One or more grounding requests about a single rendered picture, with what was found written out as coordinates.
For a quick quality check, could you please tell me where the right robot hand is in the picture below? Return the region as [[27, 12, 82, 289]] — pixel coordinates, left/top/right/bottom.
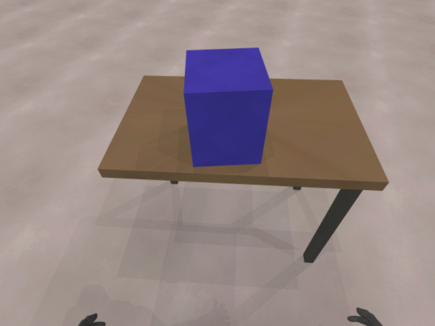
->
[[347, 308, 382, 326]]

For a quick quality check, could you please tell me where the carton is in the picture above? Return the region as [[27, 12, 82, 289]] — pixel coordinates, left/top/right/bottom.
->
[[184, 48, 273, 167]]

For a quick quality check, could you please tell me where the table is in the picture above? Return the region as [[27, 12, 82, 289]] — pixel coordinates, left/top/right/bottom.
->
[[97, 75, 389, 263]]

